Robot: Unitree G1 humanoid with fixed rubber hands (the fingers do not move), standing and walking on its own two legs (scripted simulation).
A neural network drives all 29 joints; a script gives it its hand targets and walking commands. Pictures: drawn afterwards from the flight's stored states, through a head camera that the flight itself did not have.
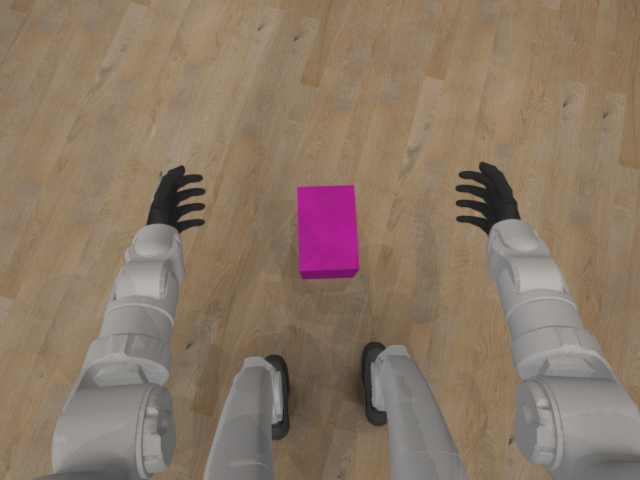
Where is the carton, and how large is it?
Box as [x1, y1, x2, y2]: [297, 185, 358, 278]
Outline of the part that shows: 353,185 297,187 299,270 302,278 351,277 357,271 358,255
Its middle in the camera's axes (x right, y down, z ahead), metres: +0.02 -0.01 +1.02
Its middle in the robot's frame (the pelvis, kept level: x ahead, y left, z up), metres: +0.51 -0.03 -0.61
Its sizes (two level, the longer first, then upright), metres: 0.212 0.143 0.165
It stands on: the floor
